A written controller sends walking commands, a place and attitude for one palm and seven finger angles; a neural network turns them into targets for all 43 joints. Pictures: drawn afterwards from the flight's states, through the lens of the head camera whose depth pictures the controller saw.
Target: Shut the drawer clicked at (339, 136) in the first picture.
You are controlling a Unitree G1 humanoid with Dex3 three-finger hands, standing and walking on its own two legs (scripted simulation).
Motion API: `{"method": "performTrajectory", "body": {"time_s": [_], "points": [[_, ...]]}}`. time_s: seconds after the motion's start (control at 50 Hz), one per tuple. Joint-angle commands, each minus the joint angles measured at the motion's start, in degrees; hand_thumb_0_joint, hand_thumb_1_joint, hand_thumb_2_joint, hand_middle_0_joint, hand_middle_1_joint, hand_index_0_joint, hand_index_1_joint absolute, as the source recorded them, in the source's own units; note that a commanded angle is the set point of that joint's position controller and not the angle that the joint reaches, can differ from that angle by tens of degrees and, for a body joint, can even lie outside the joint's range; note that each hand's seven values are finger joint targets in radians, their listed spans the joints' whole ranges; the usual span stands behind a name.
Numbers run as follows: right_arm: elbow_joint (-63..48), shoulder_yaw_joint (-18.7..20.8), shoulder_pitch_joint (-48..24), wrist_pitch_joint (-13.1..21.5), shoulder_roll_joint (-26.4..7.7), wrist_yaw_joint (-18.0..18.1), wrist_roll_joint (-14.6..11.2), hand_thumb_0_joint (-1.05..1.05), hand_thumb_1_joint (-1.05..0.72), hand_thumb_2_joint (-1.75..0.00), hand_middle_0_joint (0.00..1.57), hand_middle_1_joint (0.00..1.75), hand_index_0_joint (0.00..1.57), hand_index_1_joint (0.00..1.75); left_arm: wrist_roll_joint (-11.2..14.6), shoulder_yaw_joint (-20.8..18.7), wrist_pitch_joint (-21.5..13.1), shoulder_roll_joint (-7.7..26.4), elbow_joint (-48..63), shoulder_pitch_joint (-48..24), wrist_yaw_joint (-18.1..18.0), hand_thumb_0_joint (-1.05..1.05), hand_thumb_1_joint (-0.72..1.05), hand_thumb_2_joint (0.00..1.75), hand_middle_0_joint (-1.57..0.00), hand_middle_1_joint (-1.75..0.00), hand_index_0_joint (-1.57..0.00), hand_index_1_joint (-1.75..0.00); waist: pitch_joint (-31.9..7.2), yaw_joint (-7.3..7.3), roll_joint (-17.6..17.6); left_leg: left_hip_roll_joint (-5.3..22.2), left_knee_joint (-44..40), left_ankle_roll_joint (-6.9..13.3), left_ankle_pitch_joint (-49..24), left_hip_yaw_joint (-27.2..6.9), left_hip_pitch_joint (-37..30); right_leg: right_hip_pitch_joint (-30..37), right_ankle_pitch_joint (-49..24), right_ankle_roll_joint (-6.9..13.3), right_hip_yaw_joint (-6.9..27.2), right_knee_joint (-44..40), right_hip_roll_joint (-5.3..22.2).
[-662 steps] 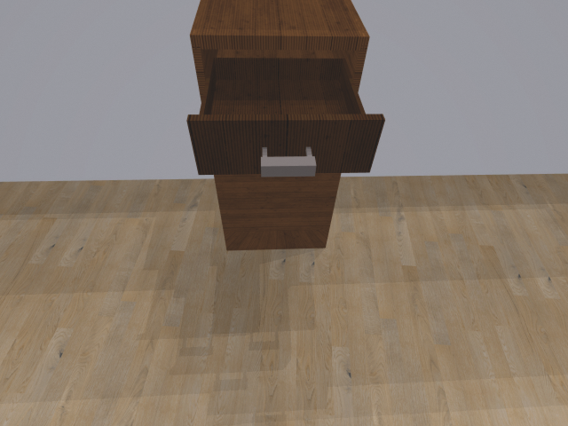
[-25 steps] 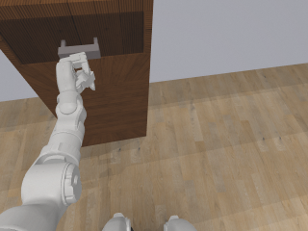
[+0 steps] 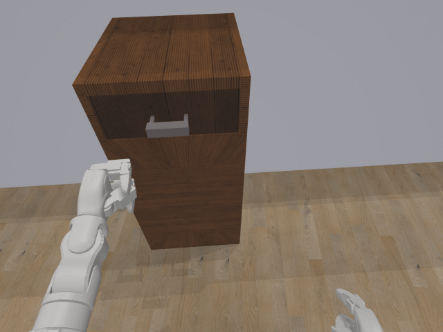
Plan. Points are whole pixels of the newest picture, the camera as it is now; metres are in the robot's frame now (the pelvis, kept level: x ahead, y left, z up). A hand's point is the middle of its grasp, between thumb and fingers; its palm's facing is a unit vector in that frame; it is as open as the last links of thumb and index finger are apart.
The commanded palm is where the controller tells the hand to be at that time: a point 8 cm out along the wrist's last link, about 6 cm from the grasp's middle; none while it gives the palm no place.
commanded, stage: draw the hand back to the body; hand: left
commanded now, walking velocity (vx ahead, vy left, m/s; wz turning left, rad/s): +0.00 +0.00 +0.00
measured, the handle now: (168, 123) +0.61 +0.17 +0.03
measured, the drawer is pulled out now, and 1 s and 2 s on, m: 0.00 0.00 0.00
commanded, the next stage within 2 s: step back with the hand held close in 0.78 s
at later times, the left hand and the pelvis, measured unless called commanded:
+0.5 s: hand (44, 246) +0.20 +0.24 +0.16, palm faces +0.34 -0.88 -0.33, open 3.3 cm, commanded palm +0.14 +0.28 +0.18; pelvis -0.01 +0.01 +0.02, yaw +0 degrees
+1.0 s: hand (0, 259) +0.17 +0.26 +0.19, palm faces +0.40 -0.82 -0.40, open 3.3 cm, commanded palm +0.11 +0.30 +0.19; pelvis -0.01 +0.02 +0.02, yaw +1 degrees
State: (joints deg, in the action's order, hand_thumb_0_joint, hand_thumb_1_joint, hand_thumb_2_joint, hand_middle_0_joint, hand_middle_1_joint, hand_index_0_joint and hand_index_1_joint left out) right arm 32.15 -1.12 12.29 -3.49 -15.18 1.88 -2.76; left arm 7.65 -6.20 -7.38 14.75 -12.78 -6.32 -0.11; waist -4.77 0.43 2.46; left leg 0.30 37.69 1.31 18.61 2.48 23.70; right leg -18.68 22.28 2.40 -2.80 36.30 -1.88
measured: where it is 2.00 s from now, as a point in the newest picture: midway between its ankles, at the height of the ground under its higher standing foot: outside the picture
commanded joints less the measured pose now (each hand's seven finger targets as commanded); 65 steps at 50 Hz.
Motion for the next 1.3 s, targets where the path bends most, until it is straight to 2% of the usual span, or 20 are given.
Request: {"method": "performTrajectory", "body": {"time_s": [0.0, 0.04, 0.06, 0.12, 0.18, 0.22, 0.3, 0.36, 0.48, 0.52, 0.58, 0.68, 0.72, 0.78, 0.88, 0.9, 0.92, 0.98, 1.14, 1.28], "points": [[-8.6, 1.1, -7.5, 2.1, -5.3, 2.2, 0.2, 0.00, -0.90, -0.90, 0.20, 0.30, 0.20, 0.30, -2.1, -2.7, -0.4, 10.3, 17.7, -11.7, -3.3, 0.00, 0.90, 0.90, -1.40, -1.60, -1.40, -1.60, -5.9, -0.47, -3.4, -0.6, -9.6, 1.8, -12.3, -2.2, -14.6, 4.6, -20.2, -1.8, 3.6, -11.8, 1.3], [-8.3, 0.8, -8.6, 2.1, -5.3, 2.9, 0.5, 0.00, -0.90, -0.90, 0.20, 0.30, 0.20, 0.30, -2.4, -3.7, 0.2, 11.4, 18.9, -10.8, -3.8, 0.00, 0.90, 0.90, -1.40, -1.60, -1.40, -1.60, -3.6, -0.75, -4.1, -0.7, -11.8, 1.9, -11.5, -2.1, -16.5, 4.7, -17.4, -1.7, 3.7, -14.9, 0.8], [-8.4, 0.5, -8.8, 2.5, -4.8, 3.0, 0.5, 0.00, -0.90, -0.90, 0.20, 0.30, 0.20, 0.30, -2.4, -2.9, 0.4, 10.2, 21.8, -10.0, -3.9, 0.00, 0.90, 0.90, -1.40, -1.60, -1.40, -1.60, -5.0, -0.72, -1.3, -0.6, -12.4, 1.9, -12.7, -2.2, -18.6, 6.7, -18.1, -1.4, 3.6, -14.8, 1.2], [-8.4, 0.1, -9.8, 3.3, -4.5, 2.9, 1.1, 0.00, -0.90, -0.90, 0.20, 0.30, 0.20, 0.30, -2.8, -3.9, 0.9, 10.4, 27.1, -4.1, -4.5, 0.00, 0.90, 0.90, -1.40, -1.60, -1.40, -1.60, -5.4, -1.67, 0.5, -0.5, -14.5, 1.5, -16.1, -2.5, -22.7, 8.9, -20.4, -1.1, 3.0, -16.6, 1.0], [-8.4, -0.1, -10.4, 3.9, -4.5, 2.7, 1.7, 0.00, -0.90, -0.90, 0.20, 0.30, 0.20, 0.30, -2.7, -4.4, 1.2, 10.1, 30.5, 1.8, -4.6, 0.00, 0.90, 0.90, -1.40, -1.60, -1.40, -1.60, -2.7, -2.07, -1.3, -0.4, -16.5, 1.4, -16.1, -2.7, -23.0, 10.4, -19.9, -1.1, 2.7, -18.5, 0.8], [-8.4, 0.0, -10.6, 4.3, -4.4, 2.5, 2.0, 0.00, -0.90, -0.90, 0.20, 0.30, 0.20, 0.30, -2.9, -5.1, 1.1, 10.3, 34.2, 4.6, -4.8, 0.00, 0.90, 0.90, -1.40, -1.60, -1.40, -1.60, -2.9, -2.23, 0.8, -0.4, -17.1, 1.3, -17.0, -2.7, -24.3, 11.2, -20.3, -0.9, 2.7, -19.1, 0.7], [-8.2, 0.3, -11.1, 4.8, -4.2, 2.3, 2.3, 0.00, -0.90, -0.90, 0.20, 0.30, 0.20, 0.30, -2.7, -7.5, 1.1, 11.0, 38.5, 12.2, -5.0, 0.00, 0.90, 0.90, -1.40, -1.60, -1.40, -1.60, -0.6, -2.69, -1.0, -0.1, -17.9, 1.2, -16.2, -2.9, -23.7, 12.1, -18.7, -0.9, 2.6, -20.1, 0.8], [-8.0, 0.5, -11.0, 5.6, -4.0, 2.2, 2.5, 0.00, -0.90, -0.90, 0.20, 0.30, 0.20, 0.30, -2.7, -8.8, 0.4, 11.3, 42.7, 16.3, -5.1, 0.00, 0.90, 0.90, -1.40, -1.60, -1.40, -1.60, -0.1, -2.80, 2.0, -0.2, -18.1, 1.0, -16.0, -3.1, -24.1, 12.3, -17.7, -0.8, 2.6, -20.6, 0.9], [-7.7, 1.1, -10.6, 7.5, -4.2, 1.9, 2.7, 0.00, -0.90, -0.90, 0.20, 0.30, 0.20, 0.30, -2.6, -13.3, -0.9, 13.1, 48.7, 27.1, -5.6, 0.00, 0.90, 0.90, -1.40, -1.60, -1.40, -1.60, 1.1, -3.67, -1.2, 0.1, -17.4, 1.0, -16.7, -3.4, -22.6, 12.3, -18.1, -1.0, 2.2, -20.7, 0.9], [-7.7, 1.3, -10.3, 8.2, -4.2, 1.9, 2.6, 0.00, -0.90, -0.90, 0.20, 0.30, 0.20, 0.30, -2.6, -15.0, -1.4, 14.2, 50.9, 29.6, -5.8, 0.00, 0.90, 0.90, -1.40, -1.60, -1.40, -1.60, 1.1, -3.91, 0.7, 0.2, -17.2, 0.9, -16.0, -3.5, -22.2, 12.0, -17.4, -1.0, 2.3, -20.6, 1.0], [-7.6, 1.5, -10.3, 9.2, -4.1, 2.1, 2.4, 0.00, -0.90, -0.90, 0.20, 0.30, 0.20, 0.30, -2.4, -16.7, -1.8, 14.4, 52.3, 34.0, -6.1, 0.00, 0.90, 0.90, -1.40, -1.60, -1.40, -1.60, 3.0, -4.18, 0.0, 0.4, -17.1, 0.7, -14.6, -3.6, -20.9, 11.4, -15.7, -1.0, 2.5, -21.0, 1.0], [-6.3, 1.8, -9.3, 10.1, -4.6, 2.5, 2.5, 0.00, -0.90, -0.90, 0.20, 0.30, 0.20, 0.30, -3.1, -13.9, -1.8, 11.9, 50.0, 31.0, -6.4, 0.00, 0.90, 0.90, -1.40, -1.60, -1.40, -1.60, 5.6, -3.19, -0.7, 0.4, -17.5, 1.2, -11.1, -3.6, -21.0, 8.9, -11.9, -1.2, 2.6, -21.6, 1.4], [-6.2, 1.9, -9.3, 10.3, -4.6, 2.8, 2.6, 0.00, -0.90, -0.90, 0.20, 0.30, 0.20, 0.30, -3.3, -14.4, -2.0, 12.4, 50.0, 31.0, -6.7, 0.00, 0.90, 0.90, -1.40, -1.60, -1.40, -1.60, 4.4, -3.59, -1.8, 0.3, -17.3, 1.3, -11.7, -3.9, -21.3, 9.6, -12.0, -1.1, 2.6, -21.2, 1.4], [-6.2, 1.7, -9.7, 10.9, -4.3, 3.0, 2.6, 0.00, -0.90, -0.90, 0.20, 0.30, 0.20, 0.30, -3.3, -14.8, -2.2, 13.3, 51.8, 29.8, -7.1, 0.00, 0.90, 0.90, -1.40, -1.60, -1.40, -1.60, 3.8, -3.85, 1.1, 0.4, -17.4, 1.0, -11.4, -4.1, -21.4, 10.1, -12.0, -0.9, 2.8, -20.9, 1.7], [-6.0, 1.3, -9.8, 11.4, -4.1, 2.8, 2.8, 0.00, -0.90, -0.90, 0.20, 0.30, 0.20, 0.30, -3.2, -15.6, -1.9, 13.3, 51.9, 31.5, -7.2, 0.00, 0.90, 0.90, -1.40, -1.60, -1.40, -1.60, 4.1, -4.40, 1.6, 0.5, -17.6, 0.6, -13.7, -4.5, -20.8, 11.5, -14.4, -0.6, 2.7, -20.1, 1.4], [-8.2, 1.9, -9.8, 9.6, -5.7, 2.3, 2.7, 0.00, -0.90, -0.90, 0.20, 0.30, 0.20, 0.30, -3.6, -24.1, -4.4, 21.5, 57.5, 25.3, -7.3, 0.00, 0.90, 0.90, -1.40, -1.60, -1.40, -1.60, 8.1, -1.89, 1.5, 1.3, -15.8, 2.4, -10.7, -5.5, -16.1, 6.5, -15.1, -1.3, 7.4, -22.9, 3.8], [-6.8, 1.9, -9.5, 8.4, -4.9, 2.3, 3.0, 0.00, -0.90, -0.90, 0.20, 0.30, 0.20, 0.30, -3.5, -21.1, -4.5, 16.9, 51.3, 32.1, -6.7, 0.00, 0.90, 0.90, -1.40, -1.60, -1.40, -1.60, 8.0, -1.68, -0.3, 1.1, -14.9, 2.3, -11.2, -5.8, -16.0, 5.7, -14.1, -1.2, 7.1, -23.3, 4.9], [-7.9, 2.6, -8.7, 5.9, -4.9, 1.8, 3.1, 0.00, -0.90, -0.90, 0.20, 0.30, 0.20, 0.30, -3.4, -17.6, -5.0, 12.8, 49.7, 38.9, -5.7, 0.00, 0.90, 0.90, -1.40, -1.60, -1.40, -1.60, 4.4, -1.26, 0.0, 2.0, -15.1, 2.1, -16.9, -5.4, -17.2, 6.2, -18.0, -2.0, 4.8, -20.8, 4.8], [-10.6, 3.8, -8.4, 3.2, -5.2, 2.5, 2.5, 0.00, -0.90, -0.90, 0.20, 0.30, 0.20, 0.30, -3.0, -21.7, -5.6, 17.6, 55.5, 42.2, -6.7, 0.00, 0.90, 0.90, -1.40, -1.60, -1.40, -1.60, -4.9, -1.51, -0.4, 3.8, -14.7, 2.1, -28.8, -5.7, -16.4, 10.3, -25.8, -3.2, 3.1, -13.6, 3.3], [-11.1, 4.2, -7.5, 3.7, -5.2, 2.7, 2.2, 0.00, -0.90, -0.90, 0.20, 0.30, 0.20, 0.30, -3.3, -21.1, -6.0, 16.6, 56.5, 43.9, -7.5, 0.00, 0.90, 0.90, -1.40, -1.60, -1.40, -1.60, -3.3, -1.03, 1.0, 5.4, -16.3, 2.7, -19.9, -7.3, -8.5, 10.8, -20.5, -3.3, 3.8, -10.1, 2.9]]}}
